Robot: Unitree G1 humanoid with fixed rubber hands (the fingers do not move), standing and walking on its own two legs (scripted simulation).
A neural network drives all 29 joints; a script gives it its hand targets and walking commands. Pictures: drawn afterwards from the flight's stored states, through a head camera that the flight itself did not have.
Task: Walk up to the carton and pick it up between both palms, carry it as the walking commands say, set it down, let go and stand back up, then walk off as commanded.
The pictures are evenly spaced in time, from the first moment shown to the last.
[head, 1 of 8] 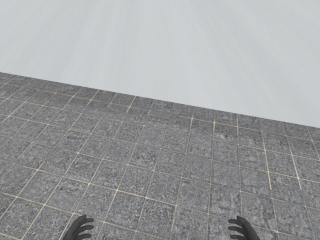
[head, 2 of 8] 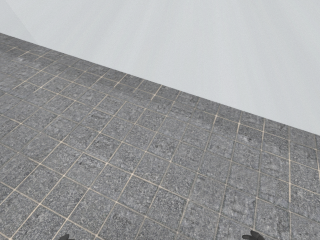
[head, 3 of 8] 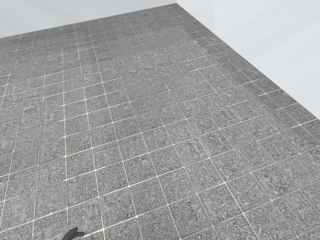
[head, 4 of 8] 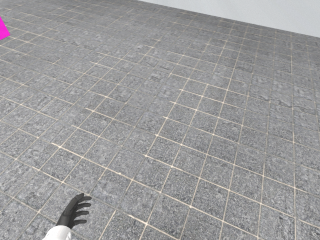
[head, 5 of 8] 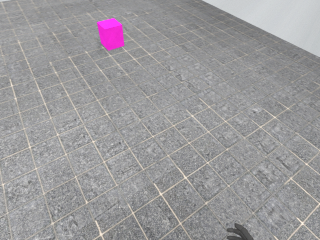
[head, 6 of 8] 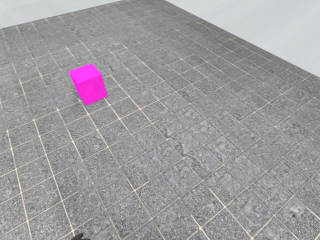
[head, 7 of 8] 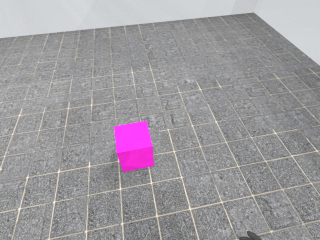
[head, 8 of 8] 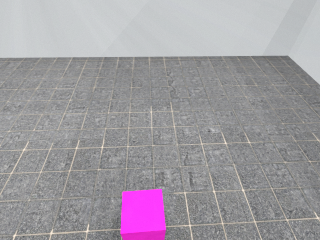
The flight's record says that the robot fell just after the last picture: no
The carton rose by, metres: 0.00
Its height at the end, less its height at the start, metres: +0.00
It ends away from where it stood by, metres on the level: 0.00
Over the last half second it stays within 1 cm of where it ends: yes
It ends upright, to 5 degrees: yes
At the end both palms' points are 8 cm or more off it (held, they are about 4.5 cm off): yes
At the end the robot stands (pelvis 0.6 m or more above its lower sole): yes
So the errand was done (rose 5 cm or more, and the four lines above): no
